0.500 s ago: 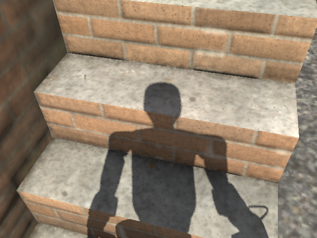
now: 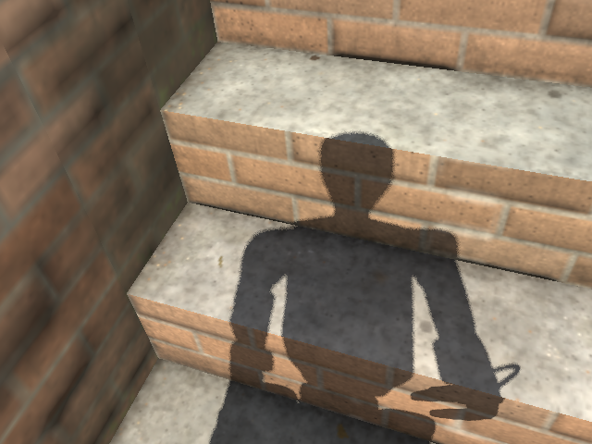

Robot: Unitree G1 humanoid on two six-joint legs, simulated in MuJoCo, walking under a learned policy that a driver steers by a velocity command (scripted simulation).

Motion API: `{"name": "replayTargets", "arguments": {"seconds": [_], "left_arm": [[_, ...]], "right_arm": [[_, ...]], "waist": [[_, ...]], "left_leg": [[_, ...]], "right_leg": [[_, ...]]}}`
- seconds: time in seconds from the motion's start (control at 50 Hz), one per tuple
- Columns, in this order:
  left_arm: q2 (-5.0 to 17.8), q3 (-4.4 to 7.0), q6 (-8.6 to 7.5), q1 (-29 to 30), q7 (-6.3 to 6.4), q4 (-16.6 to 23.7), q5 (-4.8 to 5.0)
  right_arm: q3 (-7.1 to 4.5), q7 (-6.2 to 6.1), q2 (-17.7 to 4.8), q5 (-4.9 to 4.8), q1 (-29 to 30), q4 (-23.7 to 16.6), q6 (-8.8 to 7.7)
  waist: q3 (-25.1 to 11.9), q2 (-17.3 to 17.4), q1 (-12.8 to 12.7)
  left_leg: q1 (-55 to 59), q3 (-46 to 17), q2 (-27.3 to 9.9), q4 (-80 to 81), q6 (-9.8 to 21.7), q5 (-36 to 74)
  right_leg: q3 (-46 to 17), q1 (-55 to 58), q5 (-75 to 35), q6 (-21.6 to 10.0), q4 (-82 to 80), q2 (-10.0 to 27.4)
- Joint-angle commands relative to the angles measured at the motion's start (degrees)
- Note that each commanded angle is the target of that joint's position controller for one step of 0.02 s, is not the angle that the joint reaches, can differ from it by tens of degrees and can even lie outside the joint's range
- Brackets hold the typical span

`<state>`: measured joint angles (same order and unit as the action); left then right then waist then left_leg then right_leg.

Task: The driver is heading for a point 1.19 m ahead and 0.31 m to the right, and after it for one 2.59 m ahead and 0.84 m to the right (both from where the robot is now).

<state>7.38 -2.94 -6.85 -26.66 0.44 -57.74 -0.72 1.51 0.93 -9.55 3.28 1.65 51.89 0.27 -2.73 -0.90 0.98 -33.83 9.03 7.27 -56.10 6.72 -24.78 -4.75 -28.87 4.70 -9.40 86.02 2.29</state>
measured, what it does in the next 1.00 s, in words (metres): climbs: right foot 0.22 m higher, then left foot 0.22 m higher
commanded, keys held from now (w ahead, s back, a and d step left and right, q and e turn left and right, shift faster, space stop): w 0.90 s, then w+e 0.10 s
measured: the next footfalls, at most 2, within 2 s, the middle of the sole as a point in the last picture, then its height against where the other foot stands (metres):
right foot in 0.38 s outside the picture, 0.22 m higher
left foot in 0.90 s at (243, 321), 0.22 m higher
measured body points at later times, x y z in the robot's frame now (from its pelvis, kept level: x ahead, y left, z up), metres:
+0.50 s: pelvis +0.18 -0.05 +0.16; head +0.20 -0.04 +0.61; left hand +0.41 +0.10 +0.07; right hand +0.17 -0.30 +0.03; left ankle +0.09 +0.06 -0.45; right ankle +0.23 -0.15 -0.45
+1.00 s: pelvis +0.40 +0.02 +0.33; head +0.46 +0.04 +0.77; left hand +0.43 +0.27 +0.17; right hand +0.62 -0.17 +0.25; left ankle +0.50 +0.12 -0.25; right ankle +0.25 -0.14 -0.27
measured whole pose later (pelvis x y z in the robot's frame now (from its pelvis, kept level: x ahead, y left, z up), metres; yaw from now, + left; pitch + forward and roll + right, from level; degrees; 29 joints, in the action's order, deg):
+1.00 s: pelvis +0.40 +0.02 +0.33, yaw +0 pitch +2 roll +3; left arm 14.1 2.8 -2.4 -17.0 -1.3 -51.7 -0.3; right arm 2.9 -8.7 -5.5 1.4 -2.4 32.1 -1.0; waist 5.6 -5.4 -0.6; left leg -52.8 6.2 0.1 -83.9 -0.2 -54.1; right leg -13.0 -22.1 13.1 0.9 78.0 -3.9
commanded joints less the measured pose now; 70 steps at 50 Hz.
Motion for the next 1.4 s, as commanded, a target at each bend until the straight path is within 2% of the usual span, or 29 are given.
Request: {"name": "replayTargets", "arguments": {"seconds": [0.02,0.12,0.18,0.2,0.22,0.24,0.3,0.34,0.4,0.42,0.44,0.46,0.5,0.56,0.68,0.84,0.88,0.9,0.92,0.94,0.96,1.06,1.14,1.16,1.22,1.24,1.26,1.36,1.4], "left_arm": [[-6.89,-1.62,-3.10,18.56,3.70,20.88,2.44],[-5.32,-2.05,2.57,17.98,5.05,24.67,3.91],[-4.83,-2.49,3.28,28.39,5.67,28.14,4.97],[4.92,-0.69,8.69,29.41,-1.64,30.82,1.22],[-5.74,-3.57,6.41,36.71,3.63,31.31,3.65],[-4.71,-3.96,6.21,35.00,4.69,30.00,4.83],[-4.95,-4.50,6.69,46.55,5.28,34.57,5.50],[-6.36,-5.77,6.10,44.75,1.39,35.71,5.64],[-0.43,-0.40,5.28,25.14,-1.77,28.70,4.42],[5.01,2.57,5.43,6.58,-0.52,21.46,-3.01],[10.25,4.15,4.54,8.29,0.37,19.22,-0.07],[11.33,4.71,5.16,12.96,0.71,16.83,-3.22],[4.66,3.23,5.96,16.36,1.12,9.48,-3.38],[-5.01,2.22,4.81,17.27,-0.75,2.79,-3.16],[-0.66,1.87,2.32,16.87,-3.53,0.95,-0.07],[10.43,5.14,4.42,1.67,-0.40,-1.84,0.03],[11.63,5.81,5.64,3.60,-0.99,3.19,3.79],[20.73,7.67,4.84,0.41,-1.12,4.97,7.03],[20.32,6.57,5.24,9.23,-2.05,10.24,3.58],[14.21,6.67,2.69,11.06,-1.87,13.17,-0.05],[9.74,6.02,0.82,10.41,-1.65,12.64,-0.36],[2.53,5.33,7.02,17.42,-2.99,21.50,-5.85],[5.43,5.17,10.64,20.84,-1.58,23.62,-3.63],[13.69,4.81,9.33,25.65,-4.31,31.70,2.30],[12.43,5.82,11.07,29.04,-5.03,37.19,2.18],[6.44,5.56,13.47,24.66,-2.41,30.36,-3.54],[8.02,5.74,14.63,21.41,-1.69,30.95,-4.11],[8.66,5.93,12.98,17.35,-2.05,29.24,1.70],[7.33,5.55,12.91,11.51,-2.21,25.64,1.10]], "right_arm": [[0.24,1.53,2.00,0.39,-15.42,11.90,-3.80],[1.22,1.78,2.86,-1.52,-11.20,9.72,-4.09],[1.01,2.16,1.66,-2.24,-19.15,11.73,-5.00],[3.02,5.62,-2.83,11.49,-22.85,10.01,-2.82],[1.44,1.16,2.14,-1.77,-18.86,7.21,-4.10],[0.99,-0.13,-0.40,-4.35,-28.05,7.96,-4.25],[-0.25,-5.96,-1.24,-4.40,-40.51,8.87,-3.65],[-2.04,-7.91,-6.85,-6.28,-35.74,3.12,-2.13],[-3.23,-8.16,-12.37,-3.95,-35.81,2.70,-3.38],[-3.87,-5.00,-11.07,-4.48,-27.20,-4.11,-5.98],[-3.84,-4.02,-10.67,-2.70,-18.82,-6.74,-5.63],[-3.21,-3.96,-7.19,0.17,-6.37,-13.31,-5.83],[0.55,-2.79,4.54,-0.06,-5.01,-22.09,-8.30],[1.86,-1.40,5.89,-2.27,-17.29,-18.68,-9.19],[-1.20,-6.13,-5.50,-6.39,-6.65,-18.79,-2.50],[0.50,-5.11,1.23,-8.45,12.60,-30.37,-7.68],[1.47,-4.81,2.73,-8.55,1.90,-29.66,-5.90],[-0.31,-6.23,-1.12,-11.08,-16.75,-24.17,-4.23],[-3.70,-8.19,-7.20,-9.66,-27.36,-19.52,-3.73],[-6.18,-8.91,-14.76,-0.20,-34.92,-17.54,-0.13],[-4.74,-10.01,-13.75,2.07,-34.47,-17.27,1.00],[-2.93,-13.60,-2.67,-0.84,-15.02,-12.93,-3.08],[-3.25,-11.05,-3.25,-1.19,-17.96,-9.95,-5.40],[-2.46,-11.15,-0.44,-6.01,-19.93,-9.79,-5.85],[-3.65,-12.33,-5.37,-4.09,-19.55,-12.57,-5.31],[-5.52,-10.94,-10.87,1.84,-18.91,-12.06,-5.22],[-5.63,-10.11,-10.99,2.10,-17.34,-14.38,-5.16],[-6.92,-9.95,-14.26,4.45,-15.88,-19.89,0.12],[-8.93,-8.94,-18.08,0.09,-22.25,-16.97,1.35]], "waist": [[2.49,1.11,0.75],[6.99,0.61,-8.11],[10.82,2.77,-2.73],[-2.02,-6.99,-2.17],[8.88,2.56,-3.20],[2.08,-0.06,1.14],[5.28,6.44,5.65],[-1.91,5.55,1.41],[-10.91,10.58,-8.79],[-20.01,9.91,-12.90],[-14.30,-10.77,-16.20],[-7.09,-16.06,-17.58],[3.34,-4.33,-6.84],[3.14,-0.76,1.50],[8.61,-3.91,0.37],[9.73,-9.83,-6.61],[-5.57,-2.21,0.45],[-15.28,-4.47,6.66],[-20.09,7.32,13.42],[-34.30,27.72,14.63],[-34.30,23.73,10.86],[-2.80,-5.60,-3.20],[4.50,-2.87,-4.22],[0.09,-3.07,-0.81],[-3.28,5.14,-2.49],[6.78,2.52,-4.39],[8.12,1.85,-5.31],[1.09,14.82,-3.56],[-5.43,13.14,-1.12]], "left_leg": [[18.93,-27.10,-15.51,24.87,0.97,23.23],[2.00,-23.03,-18.98,35.36,0.47,12.78],[6.55,-22.89,-19.09,39.39,2.84,9.87],[6.25,-22.73,-11.02,29.01,9.29,18.97],[5.48,-14.86,-19.71,41.10,2.41,18.49],[10.32,-21.47,-20.22,43.57,4.03,14.27],[33.53,-25.40,-20.78,41.97,6.15,26.53],[22.38,-13.76,-16.88,45.95,2.55,67.70],[25.15,-10.28,-20.88,28.19,1.37,125.13],[16.32,-5.09,-17.97,12.63,4.39,99.01],[-1.94,-7.24,-6.11,-6.93,2.61,55.37],[-12.50,-13.76,-1.90,-40.62,-0.38,18.00],[-26.32,-23.14,-1.52,-53.75,1.85,17.96],[-28.03,-22.77,0.30,-64.32,0.31,19.51],[-22.38,-13.25,-0.71,-53.01,-6.60,24.32],[-61.61,-7.35,-11.23,-55.11,-6.90,-25.83],[3.50,-1.62,-15.42,-8.01,-2.65,5.38],[29.69,0.36,-6.12,-2.96,-4.55,-11.09],[45.88,-15.84,-13.31,1.40,-3.04,-1.01],[46.75,-44.06,-25.01,12.04,1.02,-4.95],[37.98,-49.54,-25.80,16.69,-1.82,0.87],[2.72,-33.22,-15.73,3.38,2.66,-14.28],[-2.47,-32.65,-20.48,10.44,4.40,-8.38],[7.46,-37.97,-22.03,12.70,5.39,-6.36],[15.31,-33.94,-23.34,12.76,4.38,-6.86],[2.18,-27.86,-22.12,16.11,3.10,-8.58],[-0.21,-25.13,-21.75,15.73,3.17,-8.02],[4.71,-13.74,-22.44,19.17,4.01,4.84],[7.26,-12.85,-24.11,17.53,3.57,6.79]], "right_leg": [[-5.46,-29.16,4.93,0.57,35.94,-5.91],[-2.03,-36.83,3.15,5.60,50.48,-6.82],[0.54,-49.46,9.78,7.63,56.38,-6.98],[-9.50,-51.87,-10.07,-3.08,43.81,-9.54],[2.18,-41.77,-3.10,7.18,35.02,-6.08],[6.58,-38.48,-1.49,10.52,36.77,-5.10],[0.90,-58.68,19.80,11.58,37.81,-3.34],[14.46,-17.39,30.11,7.45,-10.02,-3.79],[6.91,9.63,37.84,2.59,-14.29,-6.63],[-1.90,22.43,36.27,-2.19,-17.74,-6.50],[-28.44,26.49,52.42,-3.94,-45.27,6.17],[-45.24,16.19,37.51,-7.66,-56.77,11.77],[-37.89,6.30,34.65,-5.13,-51.82,10.83],[-26.94,4.62,22.90,-2.82,-51.56,9.97],[-3.83,-6.50,6.73,-2.60,-61.56,8.19],[-8.20,41.64,-23.89,-6.54,-61.20,13.96],[3.09,11.87,-28.73,-1.47,-62.80,6.02],[1.48,7.32,-43.84,-2.84,-58.65,7.46],[0.15,-6.94,-35.60,0.42,-40.58,3.79],[-3.49,-1.91,12.36,8.03,-14.07,-8.48],[-12.95,-1.46,8.52,11.60,9.30,-12.79],[-5.29,-16.30,-4.81,11.86,30.93,-12.14],[-6.40,-23.10,4.92,11.99,40.92,-11.27],[-4.33,-24.42,-1.76,12.44,39.91,-12.58],[-6.13,-30.58,-1.28,13.31,41.50,-10.94],[-8.42,-26.51,6.29,11.78,39.00,-10.07],[-6.70,-23.20,6.66,11.78,33.77,-9.22],[13.07,2.29,38.65,9.67,-29.40,-3.27],[20.30,21.31,33.04,8.30,-41.32,-4.98]]}}
Over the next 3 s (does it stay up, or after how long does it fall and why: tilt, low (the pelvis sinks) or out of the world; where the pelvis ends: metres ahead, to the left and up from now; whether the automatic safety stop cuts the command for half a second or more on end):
stays up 0.77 -0.14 0.71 its command is cut before an obstacle after 0.8 s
